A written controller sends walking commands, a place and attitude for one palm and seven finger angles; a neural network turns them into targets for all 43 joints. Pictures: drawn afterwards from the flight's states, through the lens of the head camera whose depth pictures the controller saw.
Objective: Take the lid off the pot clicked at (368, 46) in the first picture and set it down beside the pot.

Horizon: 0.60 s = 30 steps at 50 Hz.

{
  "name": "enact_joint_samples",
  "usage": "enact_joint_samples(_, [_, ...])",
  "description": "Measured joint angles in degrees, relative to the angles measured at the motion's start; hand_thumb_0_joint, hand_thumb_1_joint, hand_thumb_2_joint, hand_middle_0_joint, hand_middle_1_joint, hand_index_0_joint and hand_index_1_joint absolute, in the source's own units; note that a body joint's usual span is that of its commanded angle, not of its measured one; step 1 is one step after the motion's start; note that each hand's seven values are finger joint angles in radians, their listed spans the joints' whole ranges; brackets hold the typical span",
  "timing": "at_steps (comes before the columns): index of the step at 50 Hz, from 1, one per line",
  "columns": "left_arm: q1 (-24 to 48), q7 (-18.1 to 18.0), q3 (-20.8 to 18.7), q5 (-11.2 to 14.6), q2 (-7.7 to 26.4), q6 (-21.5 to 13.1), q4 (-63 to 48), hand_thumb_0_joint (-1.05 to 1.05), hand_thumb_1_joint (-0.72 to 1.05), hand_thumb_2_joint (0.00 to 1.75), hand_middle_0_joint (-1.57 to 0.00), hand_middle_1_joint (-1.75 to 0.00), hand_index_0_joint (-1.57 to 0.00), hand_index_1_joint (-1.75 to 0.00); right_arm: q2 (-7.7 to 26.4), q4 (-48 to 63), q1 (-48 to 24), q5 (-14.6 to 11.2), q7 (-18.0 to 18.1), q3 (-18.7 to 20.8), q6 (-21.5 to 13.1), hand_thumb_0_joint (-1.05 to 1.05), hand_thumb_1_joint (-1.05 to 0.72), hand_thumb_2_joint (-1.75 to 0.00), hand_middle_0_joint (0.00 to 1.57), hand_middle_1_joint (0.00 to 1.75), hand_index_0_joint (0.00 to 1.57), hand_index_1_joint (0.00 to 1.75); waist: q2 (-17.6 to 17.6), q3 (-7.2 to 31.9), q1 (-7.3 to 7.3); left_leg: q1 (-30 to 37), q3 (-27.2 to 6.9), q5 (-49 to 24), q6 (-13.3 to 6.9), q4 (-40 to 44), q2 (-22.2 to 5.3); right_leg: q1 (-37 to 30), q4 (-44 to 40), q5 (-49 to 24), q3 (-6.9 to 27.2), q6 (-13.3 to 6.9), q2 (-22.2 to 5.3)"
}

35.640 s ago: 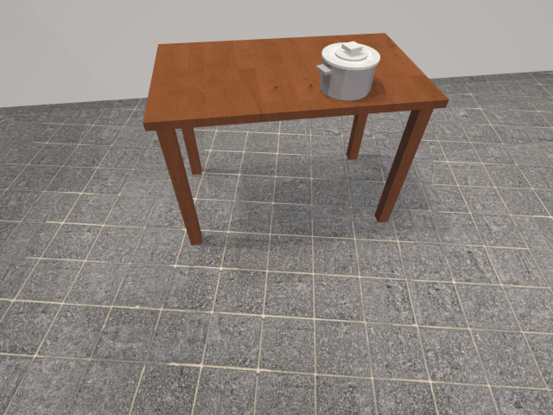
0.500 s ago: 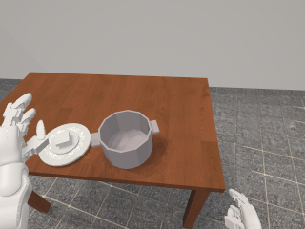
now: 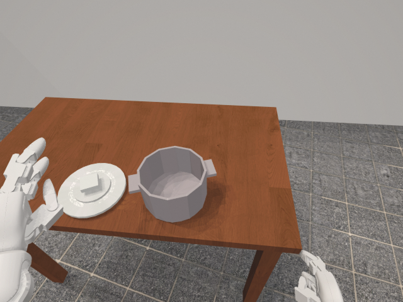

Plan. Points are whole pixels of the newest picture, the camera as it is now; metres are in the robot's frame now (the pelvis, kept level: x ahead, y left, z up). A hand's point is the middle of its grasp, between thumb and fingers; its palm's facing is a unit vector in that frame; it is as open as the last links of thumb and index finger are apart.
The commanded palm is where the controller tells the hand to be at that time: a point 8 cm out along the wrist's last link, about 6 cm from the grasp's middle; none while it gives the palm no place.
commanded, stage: draw the hand back to the body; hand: left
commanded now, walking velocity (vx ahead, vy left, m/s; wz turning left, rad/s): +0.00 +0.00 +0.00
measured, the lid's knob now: (89, 182) +0.41 +0.37 -0.07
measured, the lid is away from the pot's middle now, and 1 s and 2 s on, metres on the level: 0.24 0.24 0.24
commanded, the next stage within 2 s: step back with the hand held close in 0.32 s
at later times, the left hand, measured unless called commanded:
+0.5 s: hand (47, 213) +0.19 +0.25 +0.17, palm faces +0.39 -0.83 -0.41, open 7.4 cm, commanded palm +0.13 +0.29 +0.17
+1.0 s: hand (17, 243) +0.14 +0.27 +0.17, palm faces +0.34 -0.82 -0.47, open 7.4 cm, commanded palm +0.09 +0.31 +0.17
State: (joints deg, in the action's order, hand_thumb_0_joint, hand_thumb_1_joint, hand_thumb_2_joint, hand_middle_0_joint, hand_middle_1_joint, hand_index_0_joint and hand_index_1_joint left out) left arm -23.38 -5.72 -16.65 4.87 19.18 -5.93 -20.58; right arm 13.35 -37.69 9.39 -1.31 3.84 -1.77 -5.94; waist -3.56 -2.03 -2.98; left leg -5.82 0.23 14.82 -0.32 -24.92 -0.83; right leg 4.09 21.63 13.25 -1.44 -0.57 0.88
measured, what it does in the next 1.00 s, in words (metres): shifts its weight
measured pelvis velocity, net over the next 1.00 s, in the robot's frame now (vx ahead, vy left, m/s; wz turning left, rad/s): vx -0.05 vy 0.03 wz -0.04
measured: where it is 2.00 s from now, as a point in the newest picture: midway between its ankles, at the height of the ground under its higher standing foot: outside the picture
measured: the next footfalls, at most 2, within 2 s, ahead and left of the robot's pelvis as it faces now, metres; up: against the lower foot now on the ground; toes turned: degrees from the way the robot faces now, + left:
right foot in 1.46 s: -0.15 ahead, -0.12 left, +0.00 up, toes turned -7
left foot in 1.74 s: -0.14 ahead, +0.15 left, +0.00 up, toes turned -1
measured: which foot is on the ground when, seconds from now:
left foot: down 0.00-1.00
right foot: down 0.00-1.00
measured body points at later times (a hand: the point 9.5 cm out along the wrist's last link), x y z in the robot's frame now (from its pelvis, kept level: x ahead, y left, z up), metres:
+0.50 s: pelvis +0.00 +0.01 +0.00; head -0.01 +0.00 +0.45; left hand +0.16 +0.29 +0.19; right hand +0.19 -0.22 -0.08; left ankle -0.01 +0.11 -0.74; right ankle -0.01 -0.12 -0.74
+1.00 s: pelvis -0.05 +0.03 -0.01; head -0.03 +0.04 +0.43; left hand +0.12 +0.31 +0.19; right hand +0.13 -0.19 -0.09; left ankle -0.01 +0.11 -0.74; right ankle -0.05 -0.11 -0.74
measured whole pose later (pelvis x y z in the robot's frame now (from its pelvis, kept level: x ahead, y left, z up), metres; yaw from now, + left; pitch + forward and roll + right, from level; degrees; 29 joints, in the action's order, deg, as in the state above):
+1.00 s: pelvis -0.05 +0.03 -0.01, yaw -2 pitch +0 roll -2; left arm -34.7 -6.4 -23.5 4.1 23.1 -11.2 -37.0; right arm 10.9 -32.5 10.0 -1.4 2.8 -0.4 -5.0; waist -0.8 -3.2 -2.2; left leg -20.3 2.9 15.0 -3.0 -35.3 -0.3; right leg 16.1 31.8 15.2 -3.1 1.6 -1.5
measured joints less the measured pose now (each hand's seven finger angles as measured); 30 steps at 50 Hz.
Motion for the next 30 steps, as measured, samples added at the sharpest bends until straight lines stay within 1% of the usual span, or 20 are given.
enact_joint_samples(3, [-1.82, -0.05, -0.15, -0.03, 0.2, -0.04, -1.67, 0.01, 0.89, 0.9, -0.21, -0.3, -0.21, -0.3, -0.21, 0.13, 0.17, -0.05, 0.29, 0.28, 0.34, 0.02, -0.9, -0.89, 0.21, 0.3, 0.2, 0.3, 0.11, 0.29, -0.16, -0.07, -0.01, 0.14, -0.13, -0.18, 0.16, 0.02, 0.13, 0.14, -0.02, 0.16, -0.16])
enact_joint_samples(8, [-5.07, -0.14, 0.59, -0.3, -0.61, 0.51, -4.96, 0.01, 0.9, 0.9, -0.21, -0.3, -0.21, -0.3, -0.09, 0.34, 0.39, 0.06, 0.25, 0.46, 0.42, 0.02, -0.9, -0.89, 0.21, 0.3, 0.18, 0.29, 0.23, 0.36, -0.24, -0.34, 0.07, 0.38, -0.37, -0.6, 0.35, 0.24, 0.41, 0.28, 0.05, 0.38, -0.36])
enact_joint_samples(12, [-7.64, -0.24, 0.91, -0.69, 0.09, 0.32, -7.8, 0.01, 0.89, 0.9, -0.21, -0.3, -0.21, -0.3, -0.19, 0.45, 0.88, 0.1, 0.47, 0.66, 0.25, 0.02, -0.9, -0.89, 0.21, 0.3, 0.18, 0.29, 0.26, 0.61, -0.4, -0.47, 0.08, 0.68, -0.47, -1.01, 0.46, 0.32, 0.75, 0.56, 0.05, 0.49, -0.48])
enact_joint_samples(17, [-6.84, -0.66, 0.31, -0.76, 0.03, 0.45, -6.85, 0.01, 0.89, 0.9, -0.21, -0.3, -0.21, -0.3, -0.27, 0.59, 0.75, 0.03, 0.86, 0.68, 0.43, 0.02, -0.9, -0.89, 0.21, 0.3, 0.17, 0.29, 0.23, 0.44, -0.33, -0.73, -0.03, 0.78, -0.55, -1.34, 0.57, 0.55, 1.13, 0.73, -0.07, 0.57, -0.59])
enact_joint_samples(22, [-7.43, -0.7, 0.91, -0.93, -0.28, 0.88, -7.99, 0.01, 0.89, 0.9, -0.21, -0.3, -0.21, -0.3, -0.44, 0.61, 0.75, 0.23, 0.7, 0.55, 0.26, 0.02, -0.9, -0.89, 0.21, 0.3, 0.17, 0.29, 0.47, 0.5, -0.26, -0.9, 0.15, 0.9, -0.53, -1.46, 0.51, 0.88, 1.43, 0.87, 0.11, 0.54, -0.54])
enact_joint_samples(23, [-7.43, -0.31, 0.51, -0.76, 0.11, 0.63, -8.43, 0.01, 0.89, 0.9, -0.21, -0.3, -0.21, -0.3, -0.45, 1.03, 0.96, 0.19, 0.69, 0.53, 0.47, 0.02, -0.9, -0.89, 0.21, 0.3, 0.17, 0.29, 0.45, 0.61, -0.51, -1.13, 0.28, 1.01, -0.54, -1.63, 0.37, 1.09, 1.39, 0.84, 0.24, 0.54, -0.4])
enact_joint_samples(25, [-6.52, 0.09, -1.94, -0.57, 1.86, -1.26, -8.96, 0.01, 0.89, 0.9, -0.22, -0.3, -0.21, -0.3, -0.52, 1.71, 0.86, 0.28, 0.65, 0.39, 0.78, 0.02, -0.9, -0.89, 0.21, 0.3, 0.17, 0.29, 0.57, 0.48, -0.69, -2.23, 0.49, 1.19, -0.54, -2.23, -0.04, 1.97, 1.26, 0.48, 0.46, 0.55, 0.0])
enact_joint_samples(28, [-4.97, 0.02, -5.79, -0.48, 3.51, -4.01, -8.99, 0.01, 0.89, 0.9, -0.22, -0.3, -0.21, -0.3, -0.78, 2.32, -0.29, 0.37, -0.02, 0.49, 1.42, 0.02, -0.9, -0.89, 0.21, 0.3, 0.18, 0.29, 1.28, -0.37, -0.13, -4.59, 0.8, 1.0, -0.56, -3.05, -0.39, 4.17, 1.39, -0.28, 0.79, 0.68, 0.31])
enact_joint_samples(30, [-4.78, 0.22, -6.32, -0.36, 3.04, -4.89, -8.84, 0.01, 0.89, 0.9, -0.21, -0.3, -0.21, -0.3, -0.66, 3.0, -1.01, 0.28, -0.42, 0.76, 1.79, 0.02, -0.9, -0.89, 0.21, 0.3, 0.18, 0.29, 1.72, -1.18, 0.44, -5.92, 1.28, 0.66, -0.81, -3.25, -0.31, 5.71, 1.69, -0.76, 1.26, 0.96, 0.21])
